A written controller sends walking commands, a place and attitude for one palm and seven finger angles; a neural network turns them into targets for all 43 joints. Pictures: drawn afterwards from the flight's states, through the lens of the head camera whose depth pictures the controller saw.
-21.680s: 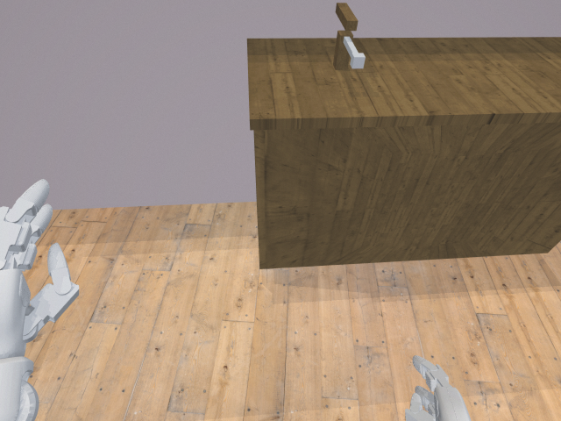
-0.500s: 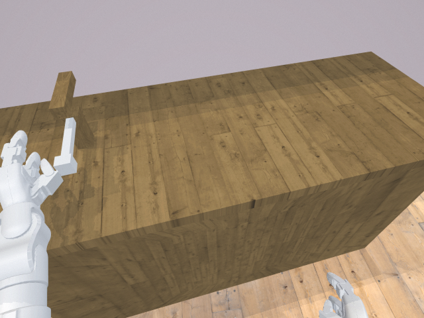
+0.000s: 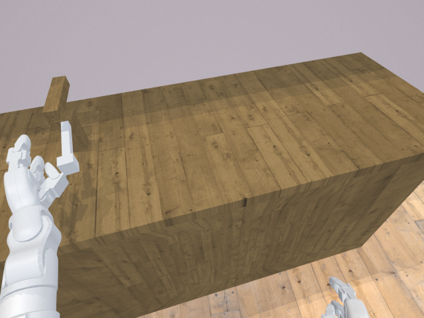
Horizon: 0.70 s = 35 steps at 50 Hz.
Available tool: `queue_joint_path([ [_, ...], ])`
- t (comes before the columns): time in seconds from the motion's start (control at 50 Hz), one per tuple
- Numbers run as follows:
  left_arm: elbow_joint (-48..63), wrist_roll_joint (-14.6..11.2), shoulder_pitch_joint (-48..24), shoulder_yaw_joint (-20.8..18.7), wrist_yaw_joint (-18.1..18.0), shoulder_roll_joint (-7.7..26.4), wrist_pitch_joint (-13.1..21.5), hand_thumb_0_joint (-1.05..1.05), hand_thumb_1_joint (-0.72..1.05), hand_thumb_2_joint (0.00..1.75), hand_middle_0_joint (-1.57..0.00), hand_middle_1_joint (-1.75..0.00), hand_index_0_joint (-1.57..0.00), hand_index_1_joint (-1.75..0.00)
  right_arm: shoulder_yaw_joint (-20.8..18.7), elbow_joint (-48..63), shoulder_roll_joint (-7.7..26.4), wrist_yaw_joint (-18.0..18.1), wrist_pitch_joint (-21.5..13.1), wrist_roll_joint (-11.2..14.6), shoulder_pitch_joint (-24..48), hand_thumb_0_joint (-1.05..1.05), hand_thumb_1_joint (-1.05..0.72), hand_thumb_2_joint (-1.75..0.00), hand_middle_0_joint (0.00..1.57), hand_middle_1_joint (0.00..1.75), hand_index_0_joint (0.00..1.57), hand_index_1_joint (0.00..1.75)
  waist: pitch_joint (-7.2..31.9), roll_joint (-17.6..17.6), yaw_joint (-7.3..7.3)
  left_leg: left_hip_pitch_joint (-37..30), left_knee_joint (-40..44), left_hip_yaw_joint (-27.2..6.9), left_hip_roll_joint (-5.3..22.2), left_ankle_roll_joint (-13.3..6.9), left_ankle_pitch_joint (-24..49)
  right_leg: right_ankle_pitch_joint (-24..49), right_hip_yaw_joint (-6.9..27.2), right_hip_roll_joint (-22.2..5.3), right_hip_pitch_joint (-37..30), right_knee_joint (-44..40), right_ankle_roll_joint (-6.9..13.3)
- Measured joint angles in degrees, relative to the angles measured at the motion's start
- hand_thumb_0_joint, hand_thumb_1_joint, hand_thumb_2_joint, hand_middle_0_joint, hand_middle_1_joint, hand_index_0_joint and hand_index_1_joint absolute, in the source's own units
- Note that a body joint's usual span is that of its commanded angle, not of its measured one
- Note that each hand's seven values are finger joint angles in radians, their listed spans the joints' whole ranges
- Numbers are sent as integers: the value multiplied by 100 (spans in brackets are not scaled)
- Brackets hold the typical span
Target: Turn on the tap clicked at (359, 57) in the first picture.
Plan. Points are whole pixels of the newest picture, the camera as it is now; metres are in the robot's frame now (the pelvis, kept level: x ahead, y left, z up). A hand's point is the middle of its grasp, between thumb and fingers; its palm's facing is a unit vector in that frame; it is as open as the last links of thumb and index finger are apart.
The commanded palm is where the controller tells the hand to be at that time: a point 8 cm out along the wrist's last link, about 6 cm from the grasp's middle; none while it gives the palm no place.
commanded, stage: push the lever round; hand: left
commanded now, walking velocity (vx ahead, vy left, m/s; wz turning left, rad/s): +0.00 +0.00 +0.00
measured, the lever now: (68, 164) +0.34 +0.31 +0.12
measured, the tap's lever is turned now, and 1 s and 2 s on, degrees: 8 33 63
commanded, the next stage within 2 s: none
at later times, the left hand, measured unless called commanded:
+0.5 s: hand (85, 172) +0.33 +0.26 +0.13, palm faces +0.66 -0.75 -0.04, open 7.7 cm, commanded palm +0.28 +0.29 +0.12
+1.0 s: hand (107, 162) +0.35 +0.23 +0.13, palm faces +0.73 -0.68 -0.05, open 7.7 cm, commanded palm +0.31 +0.25 +0.12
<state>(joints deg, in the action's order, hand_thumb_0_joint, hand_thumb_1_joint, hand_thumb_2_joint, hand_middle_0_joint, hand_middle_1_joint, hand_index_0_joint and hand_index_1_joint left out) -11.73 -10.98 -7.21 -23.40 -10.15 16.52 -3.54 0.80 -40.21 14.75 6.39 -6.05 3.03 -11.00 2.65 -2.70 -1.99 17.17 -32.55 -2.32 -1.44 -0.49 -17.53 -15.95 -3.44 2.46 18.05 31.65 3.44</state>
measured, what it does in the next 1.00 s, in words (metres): stands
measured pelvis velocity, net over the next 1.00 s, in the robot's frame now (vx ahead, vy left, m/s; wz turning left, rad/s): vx -0.01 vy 0.00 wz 0.01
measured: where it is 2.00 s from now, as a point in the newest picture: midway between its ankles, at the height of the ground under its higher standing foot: outside the picture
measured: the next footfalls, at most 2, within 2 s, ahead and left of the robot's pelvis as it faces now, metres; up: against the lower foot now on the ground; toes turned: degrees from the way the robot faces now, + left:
none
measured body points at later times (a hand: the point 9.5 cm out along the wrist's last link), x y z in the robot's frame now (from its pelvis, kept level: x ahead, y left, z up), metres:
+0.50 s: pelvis -0.01 +0.00 +0.00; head +0.00 -0.02 +0.45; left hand +0.29 +0.30 +0.13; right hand +0.18 -0.23 -0.10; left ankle -0.01 +0.12 -0.73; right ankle +0.01 -0.08 -0.73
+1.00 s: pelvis -0.01 +0.00 +0.00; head -0.01 -0.01 +0.45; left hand +0.31 +0.26 +0.13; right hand +0.18 -0.23 -0.10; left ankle -0.01 +0.12 -0.73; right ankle +0.01 -0.08 -0.73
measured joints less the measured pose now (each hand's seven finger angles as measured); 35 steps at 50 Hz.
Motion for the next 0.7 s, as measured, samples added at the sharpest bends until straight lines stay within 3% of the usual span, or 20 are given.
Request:
queue_joint_path([
  [0.7, 155, 636, -656, 959, -1951, -889, -448, 1, 93, 91, -15, -15, -15, -15, 21, -130, -125, -84, 410, -209, 366, 2, -91, -90, 20, 30, 20, 30, -15, 29, -13, 3, -26, -54, -58, -11, 51, 19, -58, -61, -20, 30, -22],
])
